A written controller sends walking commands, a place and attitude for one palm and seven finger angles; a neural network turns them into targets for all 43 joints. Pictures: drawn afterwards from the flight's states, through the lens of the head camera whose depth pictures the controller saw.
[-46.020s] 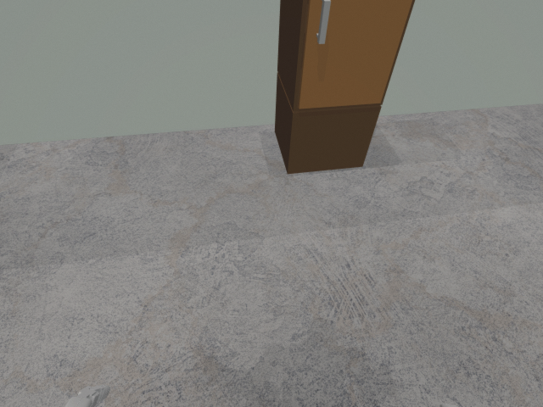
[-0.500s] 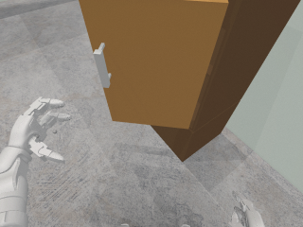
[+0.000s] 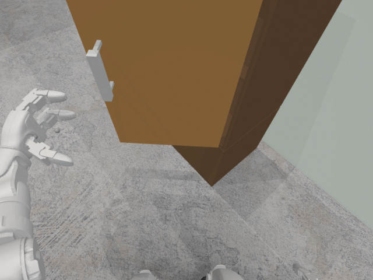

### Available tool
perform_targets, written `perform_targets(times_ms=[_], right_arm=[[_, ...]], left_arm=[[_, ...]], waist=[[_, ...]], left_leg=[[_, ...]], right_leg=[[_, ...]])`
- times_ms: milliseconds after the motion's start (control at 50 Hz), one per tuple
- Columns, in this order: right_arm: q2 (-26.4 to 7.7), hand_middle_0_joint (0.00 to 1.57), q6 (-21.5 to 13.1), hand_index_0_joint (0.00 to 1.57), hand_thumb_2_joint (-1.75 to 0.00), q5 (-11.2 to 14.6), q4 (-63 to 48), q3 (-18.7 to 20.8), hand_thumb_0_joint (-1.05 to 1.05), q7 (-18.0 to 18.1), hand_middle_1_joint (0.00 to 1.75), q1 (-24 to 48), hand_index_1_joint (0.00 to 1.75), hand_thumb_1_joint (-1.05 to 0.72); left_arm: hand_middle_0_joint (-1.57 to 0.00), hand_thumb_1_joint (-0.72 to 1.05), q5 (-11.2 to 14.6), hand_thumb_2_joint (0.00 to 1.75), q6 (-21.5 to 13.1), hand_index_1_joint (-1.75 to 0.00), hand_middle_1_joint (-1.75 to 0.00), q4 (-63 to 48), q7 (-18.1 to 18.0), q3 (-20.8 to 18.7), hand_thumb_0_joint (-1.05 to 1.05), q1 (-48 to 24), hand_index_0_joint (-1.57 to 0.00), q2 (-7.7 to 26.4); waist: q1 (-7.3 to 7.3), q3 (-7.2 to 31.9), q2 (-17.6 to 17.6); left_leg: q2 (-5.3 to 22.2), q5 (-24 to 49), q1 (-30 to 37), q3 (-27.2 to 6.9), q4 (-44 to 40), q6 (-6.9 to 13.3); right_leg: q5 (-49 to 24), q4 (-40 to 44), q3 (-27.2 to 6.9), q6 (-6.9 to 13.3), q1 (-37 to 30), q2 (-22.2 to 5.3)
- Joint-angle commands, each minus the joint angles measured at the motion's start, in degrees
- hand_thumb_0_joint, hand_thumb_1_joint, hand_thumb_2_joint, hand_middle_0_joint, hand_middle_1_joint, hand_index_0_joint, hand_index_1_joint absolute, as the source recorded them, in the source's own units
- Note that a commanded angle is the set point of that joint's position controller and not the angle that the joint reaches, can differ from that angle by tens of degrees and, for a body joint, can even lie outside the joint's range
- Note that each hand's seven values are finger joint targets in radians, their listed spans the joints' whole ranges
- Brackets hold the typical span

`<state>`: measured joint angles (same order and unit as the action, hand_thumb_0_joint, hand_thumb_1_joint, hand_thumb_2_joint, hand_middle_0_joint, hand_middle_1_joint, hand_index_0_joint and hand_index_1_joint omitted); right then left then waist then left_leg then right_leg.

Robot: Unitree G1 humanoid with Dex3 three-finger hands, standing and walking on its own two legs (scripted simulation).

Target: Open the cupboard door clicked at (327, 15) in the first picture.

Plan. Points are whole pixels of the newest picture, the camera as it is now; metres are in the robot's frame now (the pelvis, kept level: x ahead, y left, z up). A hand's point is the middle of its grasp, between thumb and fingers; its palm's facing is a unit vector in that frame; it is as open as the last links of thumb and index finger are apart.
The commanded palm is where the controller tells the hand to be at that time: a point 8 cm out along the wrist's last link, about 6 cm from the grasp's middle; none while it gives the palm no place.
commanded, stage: move the hooked fingers beside the handle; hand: left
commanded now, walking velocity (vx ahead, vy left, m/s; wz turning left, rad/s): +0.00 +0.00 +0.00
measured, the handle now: (103, 72) +0.58 +0.22 +0.07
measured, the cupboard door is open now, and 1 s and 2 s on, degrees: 47 47 47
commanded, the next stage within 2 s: slide the fingers in behind the handle in 1.72 s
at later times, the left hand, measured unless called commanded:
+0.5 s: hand (68, 101) +0.47 +0.27 +0.08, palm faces -0.06 -1.00 -0.02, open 14.0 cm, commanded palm +0.46 +0.32 +0.08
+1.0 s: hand (72, 78) +0.54 +0.28 +0.09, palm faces -0.05 -1.00 +0.00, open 14.0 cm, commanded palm +0.52 +0.32 +0.08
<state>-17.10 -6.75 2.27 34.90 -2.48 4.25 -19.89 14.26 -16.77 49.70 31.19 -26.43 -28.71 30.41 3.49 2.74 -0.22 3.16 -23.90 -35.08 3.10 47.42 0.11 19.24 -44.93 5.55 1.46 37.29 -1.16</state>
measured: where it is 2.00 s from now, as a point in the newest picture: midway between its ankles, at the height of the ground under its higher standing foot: outside the picture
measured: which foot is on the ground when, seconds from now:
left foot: down 0.00-1.00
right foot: down 0.00-1.00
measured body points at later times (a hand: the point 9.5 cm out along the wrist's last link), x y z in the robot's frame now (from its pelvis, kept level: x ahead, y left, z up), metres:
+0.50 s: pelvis +0.00 +0.01 -0.01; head +0.12 +0.03 +0.42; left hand +0.47 +0.32 +0.09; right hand +0.03 -0.27 -0.11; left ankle -0.01 +0.12 -0.70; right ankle +0.03 -0.11 -0.70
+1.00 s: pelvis +0.01 +0.02 -0.02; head +0.16 +0.05 +0.40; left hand +0.53 +0.33 +0.09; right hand -0.03 -0.25 -0.11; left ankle -0.01 +0.12 -0.70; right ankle +0.03 -0.11 -0.70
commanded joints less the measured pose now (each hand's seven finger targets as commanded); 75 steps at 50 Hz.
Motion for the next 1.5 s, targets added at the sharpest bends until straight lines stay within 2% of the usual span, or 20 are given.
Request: perform_targets(times_ms=[0, 100, 160, 200, 340, 440, 560, 580, 700, 760, 900, 1020, 1060, 1080, 1140, 1200, 1260, 1320, 1360, 1480], right_arm=[[-9.29, 0.2, -1.27, 0.2, -0.9, -0.13, -5.07, 3.75, 0.0, 0.9, 0.3, -3.93, 0.3, -0.9], [-9.86, 0.2, 0.49, 0.2, -0.9, -0.08, -4.68, 3.57, 0.0, 0.58, 0.3, -5.02, 0.3, -0.9], [-10.29, 0.2, 1.41, 0.2, -0.9, -0.39, -5.01, 3.62, 0.0, 0.44, 0.3, -6.04, 0.3, -0.9], [-10.05, 0.2, 2.1, 0.2, -0.9, -0.57, -5.27, 3.69, 0.0, 0.15, 0.3, -6.75, 0.3, -0.9], [-10.46, 0.2, 4.22, 0.2, -0.9, -0.77, -3.89, 3.47, 0.0, 0.08, 0.3, -8.36, 0.3, -0.9], [-10.61, 0.2, 5.42, 0.2, -0.9, -1.15, -3.28, 3.46, 0.0, -0.02, 0.3, -10.15, 0.3, -0.9], [-10.99, 0.2, 7.0, 0.2, -0.9, -1.6, -3.08, 3.15, 0.0, -0.12, 0.3, -12.17, 0.3, -0.9], [-11.18, 0.2, 7.28, 0.2, -0.9, -1.72, -2.96, 3.21, 0.0, -0.26, 0.3, -12.67, 0.3, -0.9], [-11.36, 0.2, 9.21, 0.2, -0.9, -1.85, -3.42, 3.04, 0.0, -0.77, 0.3, -13.91, 0.3, -0.9], [-11.44, 0.2, 9.75, 0.2, -0.9, -1.93, -3.68, 2.9, 0.0, -0.69, 0.3, -14.53, 0.3, -0.9], [-11.88, 0.2, 10.62, 0.2, -0.9, -2.45, -2.84, 2.56, 0.0, -0.63, 0.3, -16.52, 0.3, -0.9], [-11.72, 0.2, 11.67, 0.2, -0.9, -2.64, -4.05, 2.67, 0.0, -1.3, 0.3, -16.87, 0.3, -0.9], [-11.62, 0.2, 11.95, 0.2, -0.9, -2.56, -4.4, 2.65, 0.0, -1.42, 0.3, -16.91, 0.3, -0.9], [-11.92, 0.2, 12.17, 0.2, -0.9, -2.62, -4.37, 2.82, 0.0, -1.44, 0.3, -16.86, 0.3, -0.9], [-11.94, 0.2, 12.25, 0.2, -0.9, -2.72, -4.22, 3.16, 0.0, -1.47, 0.3, -17.0, 0.3, -0.9], [-11.57, 0.2, 12.4, 0.2, -0.9, -2.99, -3.72, 3.37, 0.0, -2.03, 0.3, -17.03, 0.3, -0.9], [-11.25, 0.2, 12.6, 0.2, -0.9, -2.94, -3.06, 3.24, 0.0, -2.17, 0.3, -16.93, 0.3, -0.9], [-11.34, 0.2, 12.91, 0.2, -0.9, -2.62, -3.05, 2.83, 0.0, -2.03, 0.3, -16.43, 0.3, -0.9], [-11.33, 0.2, 12.77, 0.2, -0.9, -2.55, -3.44, 2.57, 0.0, -1.65, 0.3, -16.4, 0.3, -0.9], [-11.3, 0.2, 12.46, 0.2, -0.9, -3.01, -3.96, 2.59, 0.0, -1.65, 0.3, -16.46, 0.3, -0.9]], left_arm=[[-0.3, -0.5, 1.17, 0.3, -4.83, -1.2, -1.2, -9.52, 0.55, -3.84, 0.0, -23.31, -0.3, 19.34], [-0.3, -0.5, 0.19, 0.3, -2.98, -1.2, -1.2, -0.85, 0.72, -2.65, 0.0, -26.65, -0.3, 19.47], [-0.3, -0.5, -0.39, 0.3, -3.81, -1.2, -1.2, -0.26, 0.07, -4.03, 0.0, -30.64, -0.3, 22.21], [-0.3, -0.5, -1.25, 0.3, -4.85, -1.2, -1.2, -0.31, -0.13, -5.03, 0.0, -30.81, -0.3, 23.64], [-0.3, -0.5, -3.09, 0.3, -5.52, -1.2, -1.2, 4.73, -0.09, -3.3, 0.0, -38.37, -0.3, 24.48], [-0.3, -0.5, -4.05, 0.3, -5.04, -1.2, -1.2, 5.72, -0.51, -3.0, 0.0, -42.25, -0.3, 25.42], [-0.3, -0.5, -5.03, 0.3, -4.98, -1.2, -1.2, 7.66, -1.5, -5.05, 0.0, -46.69, -0.3, 29.62], [-0.3, -0.5, -5.66, 0.3, -5.18, -1.2, -1.2, 6.56, -1.55, -5.95, 0.0, -47.49, -0.3, 31.47], [-0.3, -0.5, -6.5, 0.3, -3.83, -1.2, -1.2, 10.82, -1.54, -5.57, 0.0, -46.49, -0.3, 31.78], [-0.3, -0.5, -7.01, 0.3, -3.44, -1.2, -1.2, 11.5, -1.42, -4.55, 0.0, -48.56, -0.3, 31.28], [-0.3, -0.5, -8.24, 0.3, -4.04, -1.2, -1.2, 11.93, -1.75, -7.04, 0.0, -54.99, -0.3, 36.98], [-0.3, -0.5, -8.72, 0.3, -2.55, -1.2, -1.2, 12.89, -0.53, -6.66, 0.0, -47.2, -0.3, 35.83], [-0.3, -0.5, -7.76, 0.3, -2.26, -1.2, -1.2, 13.1, -0.02, -5.07, 0.0, -46.91, -0.3, 32.94], [-0.3, -0.5, -7.7, 0.3, -2.48, -1.2, -1.2, 11.43, -0.05, -6.62, 0.0, -48.43, -0.3, 35.27], [-0.3, -0.5, -7.09, 0.3, -3.49, -1.2, -1.2, 8.18, -0.62, -7.61, 0.0, -50.93, -0.3, 35.83], [-0.3, -0.5, -7.09, 0.3, -5.25, -1.2, -1.2, 4.19, -1.45, -6.88, 0.0, -52.03, -0.3, 34.21], [-0.3, -0.5, -6.7, 0.3, -4.87, -1.2, -1.2, 5.4, -1.94, -4.11, 0.0, -52.02, -0.3, 30.06], [-0.3, -0.5, -7.44, 0.3, -2.17, -1.2, -1.2, 11.18, -2.1, -2.91, 0.0, -50.01, -0.3, 29.23], [-0.3, -0.5, -7.75, 0.3, -1.3, -1.2, -1.2, 13.23, -2.51, -3.43, 0.0, -49.75, -0.3, 29.89], [-0.3, -0.5, -8.73, 0.3, -4.55, -1.2, -1.2, 7.91, -3.8, -5.55, 0.0, -54.35, -0.3, 34.28]], waist=[[0.28, 22.9, 7.63], [1.49, 18.64, 4.54], [1.85, 20.9, 3.29], [1.24, 24.02, 5.17], [3.63, 23.06, 7.76], [4.63, 25.91, 8.81], [5.64, 27.32, 8.38], [5.05, 29.53, 11.1], [6.21, 26.88, 8.73], [6.96, 26.05, 10.29], [8.26, 29.63, 11.86], [6.46, 30.74, 13.3], [7.45, 29.18, 12.08], [7.25, 29.61, 11.45], [7.67, 31.23, 12.36], [7.06, 34.01, 18.63], [8.04, 31.25, 17.41], [8.66, 26.76, 13.72], [8.74, 24.63, 12.0], [8.53, 31.16, 14.07]], left_leg=[[-2.73, 19.17, 7.17, -2.95, -5.22, 1.39], [-2.5, 16.33, 3.42, -3.16, -5.12, 1.49], [-2.52, 17.3, 2.61, -2.98, -4.11, 1.76], [-2.54, 20.04, 3.75, -3.04, -3.63, 1.61], [-2.12, 17.43, 2.75, -3.8, -2.54, 1.61], [-1.78, 19.74, 4.37, -4.36, -1.47, 1.62], [-1.54, 22.29, 3.31, -4.7, -0.34, 1.73], [-1.48, 23.44, 4.73, -4.82, -0.18, 1.41], [-1.12, 24.16, 2.75, -4.75, 0.21, 1.66], [-1.13, 24.0, 2.96, -4.8, 0.5, 1.71], [-0.79, 25.47, 3.11, -5.35, 2.06, 1.56], [-0.66, 29.61, 4.24, -5.27, 2.37, 1.28], [-0.46, 30.24, 4.77, -5.36, 2.39, 1.39], [-0.36, 29.45, 4.27, -5.45, 2.45, 1.4], [-0.27, 30.11, 5.78, -5.71, 2.67, 1.36], [0.18, 36.16, 12.59, -6.65, 3.36, 0.14], [0.49, 37.06, 13.55, -7.2, 3.15, -0.06], [-0.12, 30.54, 7.27, -6.35, 2.64, 0.89], [-0.44, 28.73, 4.56, -6.08, 2.28, 1.34], [-0.28, 30.23, 6.04, -6.22, 3.63, 0.91]], right_leg=[[-17.65, 3.52, -4.98, 0.01, -13.82, 1.73], [-15.17, 3.62, -4.39, -0.25, -10.37, 1.75], [-16.48, 2.8, -4.92, -0.29, -11.27, 1.89], [-18.67, 1.89, -4.88, -0.24, -12.05, 2.07], [-14.55, 1.56, -4.57, -0.21, -6.85, 2.36], [-14.84, 1.05, -4.22, -0.37, -4.79, 2.59], [-16.95, 0.11, -4.1, -0.26, -4.96, 3.13], [-17.23, -0.03, -4.21, -0.28, -4.86, 3.02], [-18.42, 0.24, -3.85, -0.48, -4.14, 3.45], [-17.7, 0.26, -3.73, -0.25, -2.33, 3.57], [-18.67, -0.22, -3.96, -0.31, -2.35, 3.9], [-20.6, -0.89, -3.24, -0.21, -2.03, 3.97], [-20.38, -0.78, -2.78, -0.18, -0.24, 4.31], [-20.11, -0.69, -2.88, -0.44, -0.71, 4.26], [-20.32, -0.8, -2.96, -0.38, -0.7, 4.37], [-19.44, -1.04, -2.51, -0.01, 2.9, 4.68], [-18.43, -0.53, -1.96, -0.02, 4.56, 4.92], [-17.62, -0.08, -2.15, -0.38, 3.48, 4.61], [-18.01, -0.29, -2.09, -0.23, 2.55, 4.49], [-19.81, -1.78, -2.75, -0.21, 0.81, 4.46]])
